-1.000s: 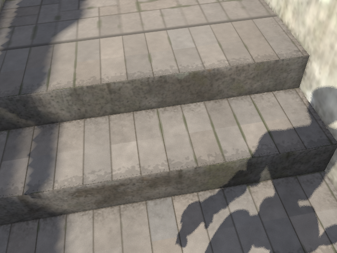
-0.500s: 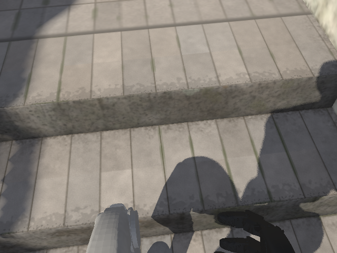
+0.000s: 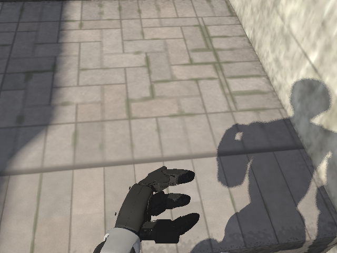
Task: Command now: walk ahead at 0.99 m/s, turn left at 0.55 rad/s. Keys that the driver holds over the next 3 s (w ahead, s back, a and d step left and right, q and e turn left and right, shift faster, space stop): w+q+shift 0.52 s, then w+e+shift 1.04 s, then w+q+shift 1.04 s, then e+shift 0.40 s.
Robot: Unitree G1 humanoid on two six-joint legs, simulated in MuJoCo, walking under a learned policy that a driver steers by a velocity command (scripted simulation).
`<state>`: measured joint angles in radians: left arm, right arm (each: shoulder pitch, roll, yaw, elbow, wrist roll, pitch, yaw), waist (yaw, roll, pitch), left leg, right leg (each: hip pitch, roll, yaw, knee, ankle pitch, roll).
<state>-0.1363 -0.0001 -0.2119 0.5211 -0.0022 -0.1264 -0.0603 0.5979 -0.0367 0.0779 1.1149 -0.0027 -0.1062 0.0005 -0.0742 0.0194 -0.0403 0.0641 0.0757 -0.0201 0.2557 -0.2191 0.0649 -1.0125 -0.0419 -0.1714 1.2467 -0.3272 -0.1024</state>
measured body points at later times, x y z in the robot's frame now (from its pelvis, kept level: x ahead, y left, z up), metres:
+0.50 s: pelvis +0.39 +0.08 +0.17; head +0.40 +0.08 +0.62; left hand +0.33 +0.32 +0.04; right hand +0.67 -0.04 +0.11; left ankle +0.48 +0.15 -0.43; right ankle +0.22 -0.13 -0.46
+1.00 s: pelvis +0.82 +0.22 +0.27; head +0.83 +0.25 +0.72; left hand +0.95 +0.51 +0.19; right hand +0.91 -0.05 +0.16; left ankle +0.52 +0.18 -0.34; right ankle +0.96 +0.22 -0.43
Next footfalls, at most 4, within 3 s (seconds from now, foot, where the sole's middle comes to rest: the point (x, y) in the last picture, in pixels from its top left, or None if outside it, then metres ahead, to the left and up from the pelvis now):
0.46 left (107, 212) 0.51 0.16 -0.46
0.96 right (95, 100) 1.00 0.23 -0.46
1.36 left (41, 47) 1.34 0.50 -0.46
1.76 right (124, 14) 1.63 0.13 -0.46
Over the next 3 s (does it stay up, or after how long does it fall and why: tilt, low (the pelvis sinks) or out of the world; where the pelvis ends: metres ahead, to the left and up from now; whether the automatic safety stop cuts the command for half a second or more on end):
stays up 2.38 0.37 0.65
